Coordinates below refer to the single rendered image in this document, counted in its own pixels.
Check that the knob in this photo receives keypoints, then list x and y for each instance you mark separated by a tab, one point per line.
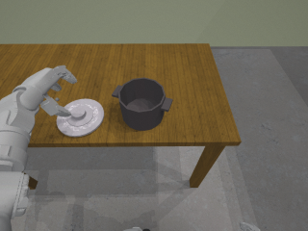
78	112

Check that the left robot forearm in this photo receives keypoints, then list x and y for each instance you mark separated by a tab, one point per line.
17	121

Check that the robot left upper arm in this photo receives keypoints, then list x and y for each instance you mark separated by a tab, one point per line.
14	197

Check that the left robot hand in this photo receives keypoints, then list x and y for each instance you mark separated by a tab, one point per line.
47	79

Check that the right robot hand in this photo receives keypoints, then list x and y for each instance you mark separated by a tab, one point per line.
248	227

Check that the lid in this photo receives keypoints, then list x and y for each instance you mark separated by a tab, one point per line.
73	127

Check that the pot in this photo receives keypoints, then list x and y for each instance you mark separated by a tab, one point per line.
143	103

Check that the table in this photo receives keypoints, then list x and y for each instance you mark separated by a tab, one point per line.
199	115

